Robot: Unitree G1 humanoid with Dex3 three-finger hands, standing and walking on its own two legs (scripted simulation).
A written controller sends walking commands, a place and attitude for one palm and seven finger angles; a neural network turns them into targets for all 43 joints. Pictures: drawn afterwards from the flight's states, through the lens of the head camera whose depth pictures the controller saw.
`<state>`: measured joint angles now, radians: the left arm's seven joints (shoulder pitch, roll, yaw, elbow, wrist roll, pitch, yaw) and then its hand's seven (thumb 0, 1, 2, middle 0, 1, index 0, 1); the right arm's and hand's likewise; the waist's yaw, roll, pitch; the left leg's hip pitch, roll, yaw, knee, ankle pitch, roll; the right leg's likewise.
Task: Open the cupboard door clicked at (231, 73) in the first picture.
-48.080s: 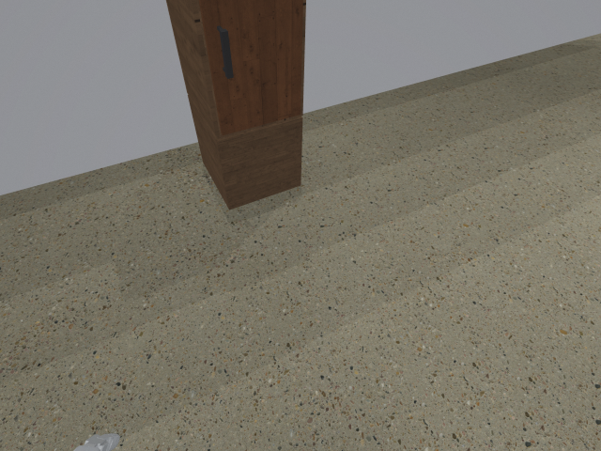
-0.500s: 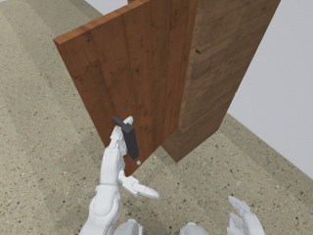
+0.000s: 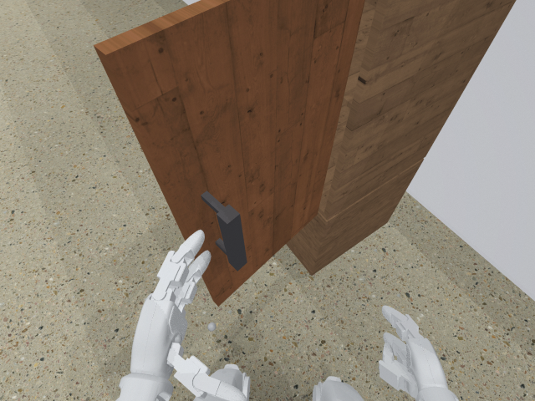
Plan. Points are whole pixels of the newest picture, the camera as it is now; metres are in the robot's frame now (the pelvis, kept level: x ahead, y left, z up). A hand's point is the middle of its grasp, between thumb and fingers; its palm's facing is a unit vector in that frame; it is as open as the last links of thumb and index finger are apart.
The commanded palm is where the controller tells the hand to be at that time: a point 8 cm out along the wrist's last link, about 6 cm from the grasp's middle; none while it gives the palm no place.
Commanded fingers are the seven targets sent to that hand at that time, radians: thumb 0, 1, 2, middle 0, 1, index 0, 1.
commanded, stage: slide the hand sideways off the handle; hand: left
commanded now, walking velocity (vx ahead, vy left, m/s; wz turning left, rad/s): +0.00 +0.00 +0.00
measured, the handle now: (224, 232) +0.34 +0.09 +0.06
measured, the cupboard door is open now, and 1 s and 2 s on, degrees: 100 100 100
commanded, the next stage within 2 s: draw the hand back to the body in 0.30 s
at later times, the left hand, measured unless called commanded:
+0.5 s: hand (186, 345) +0.19 +0.11 +0.06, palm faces -0.06 -1.00 -0.03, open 16.4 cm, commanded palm +0.16 +0.18 +0.08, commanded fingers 0.00 -0.50 0.30 -0.15 -0.30 -0.15 -0.30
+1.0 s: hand (95, 322) +0.19 +0.19 +0.14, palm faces +0.07 -0.97 -0.22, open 15.8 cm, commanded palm +0.15 +0.24 +0.16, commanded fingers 0.00 -0.12 0.47 -0.16 -0.30 -0.16 -0.30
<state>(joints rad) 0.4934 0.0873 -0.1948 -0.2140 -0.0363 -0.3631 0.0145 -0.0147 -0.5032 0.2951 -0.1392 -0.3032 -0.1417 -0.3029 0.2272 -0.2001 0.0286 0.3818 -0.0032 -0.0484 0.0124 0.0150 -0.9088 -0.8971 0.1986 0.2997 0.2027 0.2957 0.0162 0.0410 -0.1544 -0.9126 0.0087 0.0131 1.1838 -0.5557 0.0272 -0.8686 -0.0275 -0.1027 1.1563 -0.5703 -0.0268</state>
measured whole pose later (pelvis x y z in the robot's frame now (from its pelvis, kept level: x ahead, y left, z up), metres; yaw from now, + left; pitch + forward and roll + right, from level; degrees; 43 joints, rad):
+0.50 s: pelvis -0.02 -0.02 -0.01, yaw +0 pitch +15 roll -2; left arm 0.52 0.18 -0.04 -0.23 -0.16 -0.35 -0.11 -0.02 -0.50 0.30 -0.15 -0.30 -0.15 -0.30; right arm 0.26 -0.23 0.01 0.42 0.02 -0.08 -0.04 0.02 -0.91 -0.90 0.20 0.30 0.20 0.30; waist 0.00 0.04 -0.16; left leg -0.94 0.03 -0.01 1.21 -0.54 0.00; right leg -0.89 0.00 -0.12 1.18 -0.56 -0.05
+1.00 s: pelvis +0.01 +0.00 +0.05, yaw +0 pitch +8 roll -2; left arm 0.62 0.30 0.11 -0.40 -0.15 -0.12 -0.06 -0.01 -0.40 0.34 -0.15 -0.30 -0.15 -0.30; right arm 0.27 -0.23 0.03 0.45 0.04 -0.11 -0.09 0.02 -0.91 -0.90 0.20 0.30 0.20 0.30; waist 0.03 0.05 -0.13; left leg -0.59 0.02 0.01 0.93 -0.47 0.03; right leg -0.53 0.00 -0.10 0.86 -0.46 -0.02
